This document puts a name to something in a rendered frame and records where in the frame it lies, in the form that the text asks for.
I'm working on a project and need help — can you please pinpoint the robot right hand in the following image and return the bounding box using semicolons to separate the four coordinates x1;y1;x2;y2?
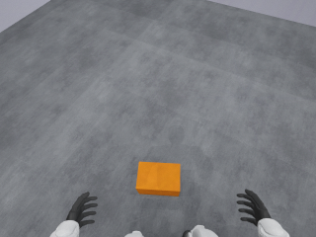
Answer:
236;189;272;227

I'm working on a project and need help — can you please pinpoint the robot left hand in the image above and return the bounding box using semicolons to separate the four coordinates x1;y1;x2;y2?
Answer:
66;192;98;229

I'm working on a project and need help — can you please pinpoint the carton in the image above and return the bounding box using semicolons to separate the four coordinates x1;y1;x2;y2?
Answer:
135;161;181;197

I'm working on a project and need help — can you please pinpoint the robot right shin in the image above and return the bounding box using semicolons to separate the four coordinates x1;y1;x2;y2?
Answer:
192;225;204;231

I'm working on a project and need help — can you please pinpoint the right robot forearm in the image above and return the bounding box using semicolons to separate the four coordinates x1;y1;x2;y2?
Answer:
257;218;290;237

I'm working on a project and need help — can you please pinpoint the left robot forearm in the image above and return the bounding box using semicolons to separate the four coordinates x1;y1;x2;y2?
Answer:
49;220;80;237

